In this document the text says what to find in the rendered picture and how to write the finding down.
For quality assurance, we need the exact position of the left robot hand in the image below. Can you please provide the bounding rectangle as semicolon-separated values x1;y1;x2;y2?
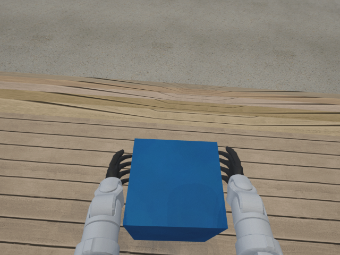
106;149;132;184

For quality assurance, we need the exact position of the left robot forearm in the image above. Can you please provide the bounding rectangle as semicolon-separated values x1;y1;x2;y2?
74;177;124;255

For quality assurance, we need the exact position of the right robot forearm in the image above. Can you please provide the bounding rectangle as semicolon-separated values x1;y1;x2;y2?
226;174;283;255

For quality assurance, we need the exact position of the right robot hand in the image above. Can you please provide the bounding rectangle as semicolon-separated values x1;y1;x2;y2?
218;146;244;184

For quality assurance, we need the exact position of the carton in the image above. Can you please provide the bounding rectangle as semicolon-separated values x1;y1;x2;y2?
123;138;228;242

